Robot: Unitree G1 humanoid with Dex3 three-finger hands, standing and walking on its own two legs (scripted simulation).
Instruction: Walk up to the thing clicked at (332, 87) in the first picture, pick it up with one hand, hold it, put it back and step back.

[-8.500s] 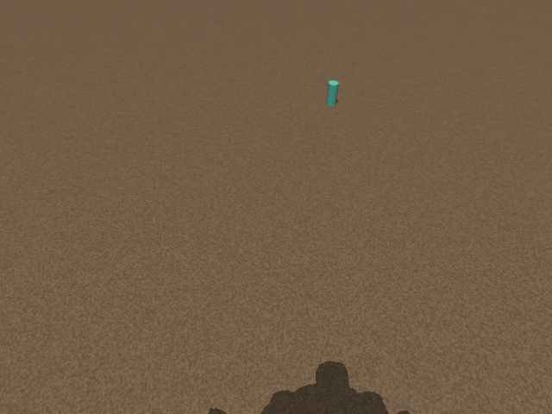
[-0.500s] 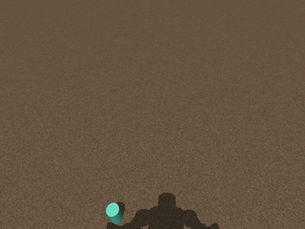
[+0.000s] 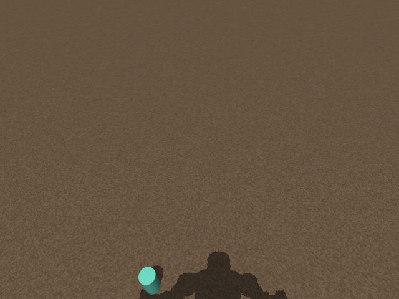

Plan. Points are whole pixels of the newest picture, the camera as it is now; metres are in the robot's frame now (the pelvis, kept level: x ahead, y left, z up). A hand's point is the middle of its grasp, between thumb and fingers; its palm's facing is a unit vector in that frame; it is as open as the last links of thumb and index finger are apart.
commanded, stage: stand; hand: left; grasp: from the side
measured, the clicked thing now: (150, 281) +0.36 +0.25 -0.70
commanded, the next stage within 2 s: go down in 0.84 s
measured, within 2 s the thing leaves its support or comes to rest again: neither
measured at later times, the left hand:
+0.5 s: hand out of the picture +0.06 +0.25 -0.16, palm faces -0.03 -0.94 -0.34, open 7.4 cm
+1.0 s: hand out of the picture +0.07 +0.25 -0.16, palm faces +0.00 -0.94 -0.34, open 7.5 cm
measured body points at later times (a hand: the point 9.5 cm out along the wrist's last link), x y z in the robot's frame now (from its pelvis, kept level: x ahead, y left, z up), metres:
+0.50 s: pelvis -0.01 +0.00 +0.00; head +0.00 +0.00 +0.45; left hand +0.07 +0.30 -0.13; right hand +0.07 -0.30 -0.13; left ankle -0.01 +0.14 -0.75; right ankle -0.02 -0.12 -0.75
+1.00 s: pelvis -0.01 +0.00 +0.00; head +0.01 +0.00 +0.45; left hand +0.07 +0.30 -0.13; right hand +0.07 -0.30 -0.13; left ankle -0.01 +0.14 -0.75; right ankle -0.02 -0.12 -0.75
